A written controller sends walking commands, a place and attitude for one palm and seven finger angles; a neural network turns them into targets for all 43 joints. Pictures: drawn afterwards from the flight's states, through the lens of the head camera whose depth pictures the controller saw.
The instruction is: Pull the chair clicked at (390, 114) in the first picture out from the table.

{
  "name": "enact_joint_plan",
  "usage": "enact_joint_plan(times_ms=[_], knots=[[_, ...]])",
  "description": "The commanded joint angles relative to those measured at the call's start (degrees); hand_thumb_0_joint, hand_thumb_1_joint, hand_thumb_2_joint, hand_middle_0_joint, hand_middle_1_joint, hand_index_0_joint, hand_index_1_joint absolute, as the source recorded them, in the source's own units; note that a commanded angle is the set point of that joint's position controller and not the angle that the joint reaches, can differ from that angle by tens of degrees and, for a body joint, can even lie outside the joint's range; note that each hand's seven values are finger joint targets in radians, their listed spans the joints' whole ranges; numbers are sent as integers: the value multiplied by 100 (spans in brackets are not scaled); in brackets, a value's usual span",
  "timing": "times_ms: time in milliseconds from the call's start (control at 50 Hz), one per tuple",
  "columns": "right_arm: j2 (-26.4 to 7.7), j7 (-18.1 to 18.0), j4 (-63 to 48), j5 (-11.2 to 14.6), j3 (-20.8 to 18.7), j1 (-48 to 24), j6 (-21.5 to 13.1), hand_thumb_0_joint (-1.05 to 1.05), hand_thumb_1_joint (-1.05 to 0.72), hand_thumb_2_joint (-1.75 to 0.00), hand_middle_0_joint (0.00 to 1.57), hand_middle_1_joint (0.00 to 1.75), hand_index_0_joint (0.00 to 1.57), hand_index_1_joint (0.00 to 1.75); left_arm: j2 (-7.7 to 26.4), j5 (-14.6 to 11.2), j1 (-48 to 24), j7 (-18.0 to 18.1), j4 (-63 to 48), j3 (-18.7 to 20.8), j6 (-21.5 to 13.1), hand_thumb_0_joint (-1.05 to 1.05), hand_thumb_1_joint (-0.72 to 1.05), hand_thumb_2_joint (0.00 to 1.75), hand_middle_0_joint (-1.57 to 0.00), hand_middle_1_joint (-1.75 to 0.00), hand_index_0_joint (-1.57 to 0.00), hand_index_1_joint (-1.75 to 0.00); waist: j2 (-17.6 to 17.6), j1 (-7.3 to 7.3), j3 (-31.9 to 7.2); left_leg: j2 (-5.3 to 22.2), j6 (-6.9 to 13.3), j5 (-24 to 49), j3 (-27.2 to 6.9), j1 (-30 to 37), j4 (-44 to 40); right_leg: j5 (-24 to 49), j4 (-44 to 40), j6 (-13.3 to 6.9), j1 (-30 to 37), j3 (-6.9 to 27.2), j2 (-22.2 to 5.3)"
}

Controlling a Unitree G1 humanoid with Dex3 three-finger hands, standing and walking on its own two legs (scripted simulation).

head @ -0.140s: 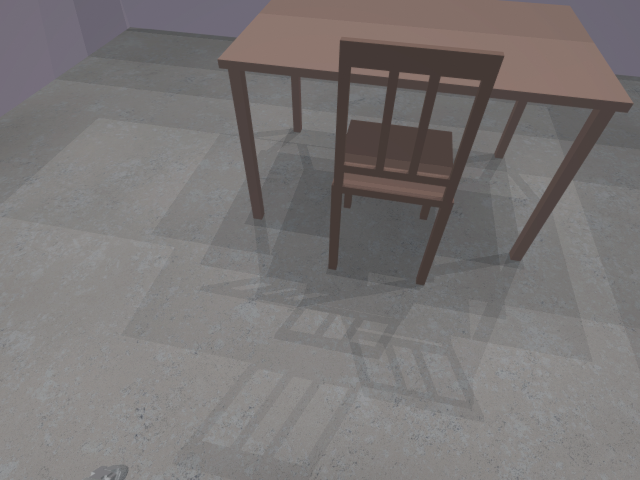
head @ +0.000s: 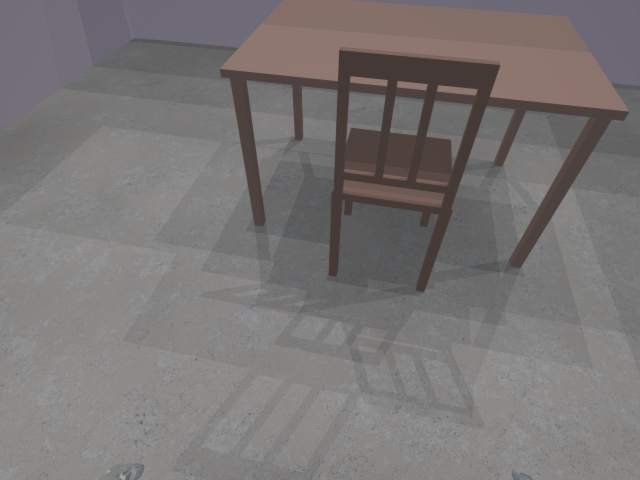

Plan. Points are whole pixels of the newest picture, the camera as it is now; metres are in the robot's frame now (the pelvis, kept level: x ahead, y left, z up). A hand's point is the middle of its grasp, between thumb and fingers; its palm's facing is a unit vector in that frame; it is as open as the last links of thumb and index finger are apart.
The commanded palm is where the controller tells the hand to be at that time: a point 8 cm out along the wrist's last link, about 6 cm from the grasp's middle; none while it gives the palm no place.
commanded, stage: stand and wait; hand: left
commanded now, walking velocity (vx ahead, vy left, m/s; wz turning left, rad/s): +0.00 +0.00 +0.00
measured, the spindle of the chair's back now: (385, 131) +1.00 -0.11 -0.10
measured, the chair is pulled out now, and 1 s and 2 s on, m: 0.00 0.00 0.00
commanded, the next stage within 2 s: look at it before walking up in 0.68 s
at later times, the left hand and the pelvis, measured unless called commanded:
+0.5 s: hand out of the picture +0.06 +0.23 -0.15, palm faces -0.03 -0.94 -0.33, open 7.3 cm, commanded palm none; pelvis -0.01 -0.02 +0.00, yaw +0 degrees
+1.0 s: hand out of the picture +0.06 +0.22 -0.15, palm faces -0.03 -0.95 -0.32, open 7.3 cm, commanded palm none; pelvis -0.01 -0.02 +0.01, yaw -1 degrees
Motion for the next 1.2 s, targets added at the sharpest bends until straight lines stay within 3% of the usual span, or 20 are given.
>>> enact_joint_plan(times_ms=[0, 120, 300, 600, 1180], knots=[[-1155, -112, -286, -1, -315, -258, -150, 0, -90, -90, 20, 30, 20, 30, 1180, 23, -204, 96, -349, 315, -162, 0, 90, 90, -20, -30, -20, -30, -86, -51, -392, 750, 135, 1682, -512, 139, -489, 1536, -320, -324, 165, 355, -448], [-1111, -112, -164, 0, -300, -285, -141, 0, -90, -90, 20, 30, 20, 30, 1147, 23, -187, 83, -254, 325, -175, 0, 90, 90, -20, -30, -20, -30, -84, -41, -232, 731, 99, 1277, -498, 85, -585, 1307, -516, -333, 83, 449, -470], [-1101, -117, 44, 17, -280, -160, -149, 0, -90, -90, 20, 30, 20, 30, 1152, 7, -123, 81, -81, 332, -205, 0, 90, 90, -20, -30, -20, -30, -79, -45, -360, 761, 66, 1266, -524, 137, -635, 1380, -645, -360, 252, 517, -500], [-1127, -105, 317, 28, -244, -23, -134, 0, -90, -90, 20, 30, 20, 30, 1175, 2, -139, 72, 130, 312, -205, 0, 90, 90, -20, -30, -20, -30, -99, -41, -125, 789, 25, 884, -550, 47, -826, 880, -871, -349, 139, 589, -483], [-1116, -113, 355, 38, -253, -47, -161, 0, -90, -90, 20, 30, 20, 30, 1137, 16, -59, 71, 165, 324, -221, 0, 90, 90, -20, -30, -20, -30, -87, -34, -228, 843, 24, 1185, -541, 265, -886, 1221, -914, -328, 192, 571, -485]])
